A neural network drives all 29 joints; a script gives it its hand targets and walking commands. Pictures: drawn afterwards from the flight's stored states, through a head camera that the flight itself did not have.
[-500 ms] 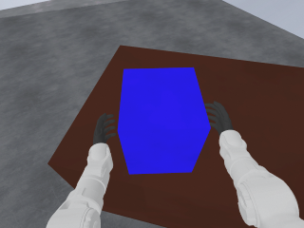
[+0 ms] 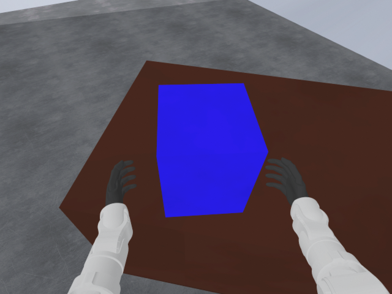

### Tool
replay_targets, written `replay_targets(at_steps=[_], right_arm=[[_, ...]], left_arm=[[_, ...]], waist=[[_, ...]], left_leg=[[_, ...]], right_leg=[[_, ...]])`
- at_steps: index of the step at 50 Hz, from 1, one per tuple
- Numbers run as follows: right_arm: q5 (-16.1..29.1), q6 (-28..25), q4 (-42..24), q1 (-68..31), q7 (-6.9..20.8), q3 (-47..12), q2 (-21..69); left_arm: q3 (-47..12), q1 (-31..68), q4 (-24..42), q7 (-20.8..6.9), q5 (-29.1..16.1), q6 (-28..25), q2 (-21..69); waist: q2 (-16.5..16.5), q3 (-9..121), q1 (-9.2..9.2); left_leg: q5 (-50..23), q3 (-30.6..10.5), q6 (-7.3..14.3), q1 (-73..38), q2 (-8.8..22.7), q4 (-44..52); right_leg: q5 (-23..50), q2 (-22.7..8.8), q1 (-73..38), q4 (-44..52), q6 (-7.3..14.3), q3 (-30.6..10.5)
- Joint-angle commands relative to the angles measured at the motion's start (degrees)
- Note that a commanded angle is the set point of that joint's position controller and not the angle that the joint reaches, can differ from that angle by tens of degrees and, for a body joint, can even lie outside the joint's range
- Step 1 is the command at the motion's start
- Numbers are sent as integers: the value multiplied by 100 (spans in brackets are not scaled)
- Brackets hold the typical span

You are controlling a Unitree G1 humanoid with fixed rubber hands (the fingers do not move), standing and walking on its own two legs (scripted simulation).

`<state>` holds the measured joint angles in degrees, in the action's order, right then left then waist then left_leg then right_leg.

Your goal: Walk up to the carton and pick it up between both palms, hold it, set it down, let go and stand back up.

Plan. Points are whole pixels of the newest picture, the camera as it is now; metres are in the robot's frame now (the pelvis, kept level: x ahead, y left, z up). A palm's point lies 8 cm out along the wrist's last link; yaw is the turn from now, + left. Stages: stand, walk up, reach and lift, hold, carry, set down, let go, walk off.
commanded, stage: set down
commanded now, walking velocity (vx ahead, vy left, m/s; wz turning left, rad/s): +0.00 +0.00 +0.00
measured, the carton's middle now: (203, 152) +0.43 +0.04 +0.02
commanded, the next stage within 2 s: none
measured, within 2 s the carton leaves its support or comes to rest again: neither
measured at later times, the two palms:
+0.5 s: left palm (115, 224) +0.23 +0.20 +0.00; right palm (313, 231) +0.28 -0.20 -0.01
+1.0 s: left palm (114, 245) +0.19 +0.19 -0.02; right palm (330, 274) +0.20 -0.22 -0.01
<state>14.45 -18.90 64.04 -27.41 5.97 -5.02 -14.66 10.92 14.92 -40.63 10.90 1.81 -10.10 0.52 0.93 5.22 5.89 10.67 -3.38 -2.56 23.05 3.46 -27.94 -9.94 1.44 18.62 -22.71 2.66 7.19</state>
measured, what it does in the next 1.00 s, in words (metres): stands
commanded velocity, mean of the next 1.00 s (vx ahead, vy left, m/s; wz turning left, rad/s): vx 0.00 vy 0.00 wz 0.00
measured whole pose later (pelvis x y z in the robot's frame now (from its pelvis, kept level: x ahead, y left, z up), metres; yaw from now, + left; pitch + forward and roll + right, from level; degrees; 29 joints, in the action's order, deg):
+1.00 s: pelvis +0.00 -0.02 +0.00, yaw +0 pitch +4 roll +0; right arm 14.5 -14.7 24.5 11.8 7.0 -4.0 -14.7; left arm 5.3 -12.1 -14.5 12.3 -0.4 -2.9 0.1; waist -1.0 3.6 1.9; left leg 8.4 -3.1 -2.6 19.3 3.5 -23.3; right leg -10.0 1.4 17.1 -22.7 3.2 6.9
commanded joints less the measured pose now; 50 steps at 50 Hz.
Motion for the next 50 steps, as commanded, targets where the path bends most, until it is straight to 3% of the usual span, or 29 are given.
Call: replay_targets(at_steps=[1, 3, 4, 5, 9, 10, 11, 12, 14, 15, 18, 20, 21, 23, 26, 27, 28, 29, 30, 31, 32, 33, 34, 37, 39, 45, 50], right_arm=[[696, -359, -1529, -1690, 116, 465, -1403], [634, -230, -1508, -1990, 177, 545, -1385], [660, -249, -1741, -1267, 227, 579, -1366], [616, -216, -1859, -1559, 212, 547, -1359], [502, -7, -1741, -1681, 286, 656, -1402], [561, -28, -1882, -946, 317, 587, -1347], [529, -15, -2086, -1197, 303, 572, -1353], [565, -46, -2169, -616, 313, 514, -1328], [523, -12, -1988, -707, 327, 570, -1362], [572, -48, -2199, -52, 337, 525, -1333], [630, -124, -2509, 304, 330, 537, -1343], [646, -164, -2724, 662, 340, 610, -1383], [621, -140, -2817, 226, 321, 562, -1311], [651, -171, -3374, 870, 324, 566, -1320], [582, -132, -3766, 597, 295, 595, -1270], [605, -157, -4074, 1264, 303, 560, -1288], [556, -124, -4178, 964, 259, 602, -1262], [525, -105, -4223, 1217, 257, 628, -1305], [468, -56, -4300, 922, 244, 610, -1229], [526, -50, -4377, 1588, 254, 546, -1215], [504, -8, -4326, 1637, 236, 532, -1214], [474, 7, -4261, 1916, 236, 529, -1233], [446, 19, -4337, 1897, 229, 535, -1234], [445, 35, -4308, 2734, 202, 452, -1189], [373, 4, -4490, 2828, 137, 402, -1129], [286, 12, -5154, 3003, 110, 477, -1056], [128, 69, -5507, 3285, 37, 540, -981]], left_arm=[[-922, 1367, 2034, 153, -337, -90, -799], [-1057, 1897, 1789, 205, -527, -42, -870], [-1187, 1138, 2240, 259, -556, -53, -732], [-1155, 1463, 2127, 265, -570, -41, -830], [-1223, 1817, 2025, 344, -585, 97, -891], [-1277, 997, 2332, 368, -519, 136, -725], [-1138, 1265, 2354, 367, -534, 133, -850], [-1182, 625, 2660, 375, -483, 170, -726], [-1222, 755, 2485, 332, -410, 270, -703], [-1190, 99, 2864, 338, -337, 309, -620], [-1163, -335, 3222, 285, -253, 416, -565], [-1273, -652, 3478, 244, -258, 453, -474], [-1227, -127, 3283, 231, -308, 446, -580], [-1217, -793, 3779, 247, -313, 415, -579], [-1286, -381, 3665, 233, -490, 328, -675], [-1273, -994, 4118, 261, -492, 293, -632], [-1205, -564, 4046, 252, -562, 247, -781], [-1326, -764, 4130, 264, -587, 241, -728], [-1225, -391, 3907, 264, -594, 230, -834], [-1278, -1049, 4129, 283, -544, 240, -742], [-1235, -990, 4116, 258, -540, 253, -804], [-1269, -1239, 4081, 237, -483, 277, -711], [-1193, -1223, 3996, 218, -419, 295, -751], [-1261, -1987, 4112, 120, -299, 388, -577], [-1093, -2039, 4089, 70, -216, 409, -702], [-1141, -1933, 4435, 132, -368, 427, -769], [-1100, -2017, 4259, 83, -529, 456, -916]], waist=[[-162, 2256, -186], [-267, 2067, -249], [-323, 2096, -332], [-383, 2069, -242], [-423, 1783, -264], [-462, 1700, -285], [-500, 1906, -159], [-533, 1811, -196], [-434, 1561, -282], [-399, 1629, -259], [-240, 1640, -224], [-269, 1612, -386], [-272, 1587, -322], [-379, 1628, -308], [-466, 1563, -363], [-470, 1642, -340], [-528, 1647, -310], [-548, 1520, -410], [-581, 1487, -336], [-589, 1416, -393], [-563, 1388, -375], [-556, 1212, -490], [-572, 1220, -433], [-461, 1104, -569], [-519, 1014, -523], [-370, 735, -468], [-582, 549, -459]], left_leg=[[-1771, 403, -34, -1331, -264, 234], [-768, 423, 68, -956, -269, 341], [-652, 353, 92, -1124, -243, 434], [-481, 410, 122, -1041, -267, 440], [144, 396, 173, -861, -246, 557], [-46, 353, 191, -1029, -246, 593], [-123, 417, 189, -1076, -262, 556], [-453, 390, 162, -1295, -252, 596], [-460, 373, 151, -1162, -273, 591], [-766, 360, 136, -1481, -266, 642], [-1264, 349, 107, -1662, -291, 591], [-1474, 317, 101, -1715, -306, 595], [-1318, 383, 115, -1512, -341, 555], [-1324, 388, 155, -1597, -354, 595], [-966, 462, 229, -1187, -395, 582], [-1060, 445, 239, -1358, -389, 623], [-886, 510, 237, -1189, -426, 585], [-841, 467, 252, -1185, -405, 624], [-618, 530, 283, -984, -436, 607], [-734, 502, 278, -1204, -418, 676], [-702, 527, 273, -1155, -443, 680], [-667, 488, 257, -1219, -419, 711], [-651, 513, 255, -1199, -413, 717], [-1029, 485, 219, -1583, -413, 773], [-1108, 542, 212, -1601, -433, 754], [-542, 584, 234, -1432, -382, 882], [-268, 623, 317, -1303, -380, 886]], right_leg=[[380, 245, -1122, 95, 145, -715], [-407, 143, -833, 101, 150, -759], [-205, 157, -1011, 122, 149, -722], [-351, 144, -984, 97, 101, -743], [-857, 68, -778, 131, 73, -808], [-634, 81, -983, 158, 91, -846], [-542, 66, -1009, 160, 59, -841], [-177, 103, -1223, 196, 61, -782], [-287, 81, -1148, 222, 60, -823], [95, 104, -1355, 265, 52, -773], [411, 131, -1448, 258, 77, -781], [584, 152, -1534, 255, 87, -760], [338, 130, -1409, 241, 71, -781], [431, 110, -1583, 265, 61, -820], [18, 24, -1486, 235, 45, -932], [200, 0, -1694, 281, 48, -974], [47, -20, -1601, 245, 12, -995], [32, -34, -1626, 264, 20, -995], [-210, -81, -1528, 261, 5, -1082], [-75, -69, -1652, 320, 2, -1056], [-104, -84, -1622, 322, -14, -1081], [-181, -87, -1618, 379, 2, -1117], [-203, -82, -1606, 376, -11, -1117], [306, -42, -1767, 429, -8, -1115], [391, -39, -1826, 433, -27, -1151], [-513, -61, -1504, 523, 37, -1220], [-837, -166, -1311, 591, 12, -1320]])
